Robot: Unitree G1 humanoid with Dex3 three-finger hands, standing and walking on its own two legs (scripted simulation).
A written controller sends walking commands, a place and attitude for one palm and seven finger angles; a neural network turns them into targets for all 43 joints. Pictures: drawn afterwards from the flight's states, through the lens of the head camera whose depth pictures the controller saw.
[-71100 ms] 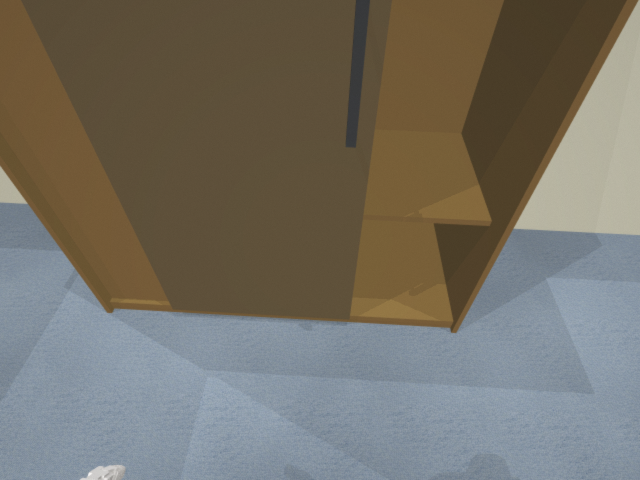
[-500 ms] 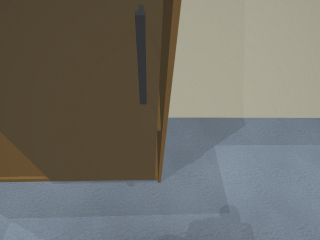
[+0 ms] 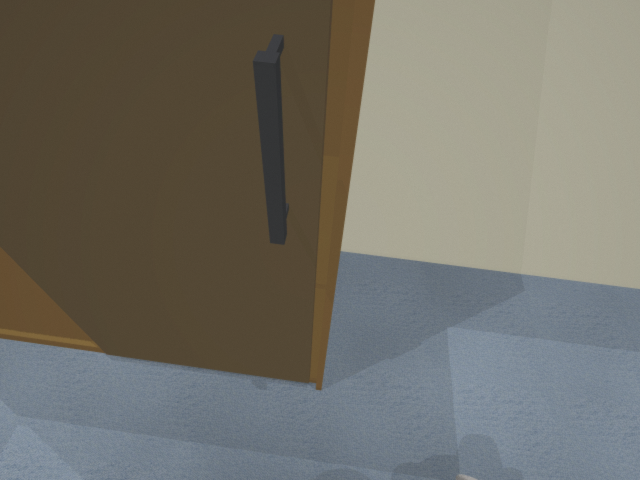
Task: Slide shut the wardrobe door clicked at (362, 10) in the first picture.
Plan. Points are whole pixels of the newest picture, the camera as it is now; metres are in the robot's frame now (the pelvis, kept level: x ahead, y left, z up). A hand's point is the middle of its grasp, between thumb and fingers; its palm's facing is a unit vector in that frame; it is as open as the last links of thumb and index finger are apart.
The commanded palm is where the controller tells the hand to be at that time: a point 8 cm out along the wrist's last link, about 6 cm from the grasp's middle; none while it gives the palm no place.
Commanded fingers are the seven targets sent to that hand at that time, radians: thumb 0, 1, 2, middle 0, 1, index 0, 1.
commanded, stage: come to a stop and stand still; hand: left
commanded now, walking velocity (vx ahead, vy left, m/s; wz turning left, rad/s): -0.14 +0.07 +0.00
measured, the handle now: (277, 156) +0.44 +0.11 +0.17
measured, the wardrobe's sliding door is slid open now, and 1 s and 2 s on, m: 0.02 0.02 0.02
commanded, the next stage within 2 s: look again from close up in 1.24 s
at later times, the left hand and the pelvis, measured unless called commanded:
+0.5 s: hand out of the picture -0.08 +0.18 -0.17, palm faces +0.12 -0.97 -0.20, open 7.4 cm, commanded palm none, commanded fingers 0.00 0.90 0.90 -0.20 -0.30 -0.20 -0.30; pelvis -0.02 +0.01 +0.00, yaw +1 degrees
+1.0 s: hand out of the picture -0.04 +0.24 -0.17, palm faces +0.06 -0.98 -0.18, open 7.4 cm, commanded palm none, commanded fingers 0.00 0.90 0.90 -0.20 -0.30 -0.20 -0.30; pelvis -0.03 +0.06 +0.01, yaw +0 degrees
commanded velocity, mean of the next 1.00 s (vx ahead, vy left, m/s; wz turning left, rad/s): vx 0.00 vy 0.02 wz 0.00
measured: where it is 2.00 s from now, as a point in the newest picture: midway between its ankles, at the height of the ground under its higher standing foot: outside the picture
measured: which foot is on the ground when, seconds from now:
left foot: down 0.00-0.08, up 0.10-0.44, down 0.46-1.00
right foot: down 0.00-1.00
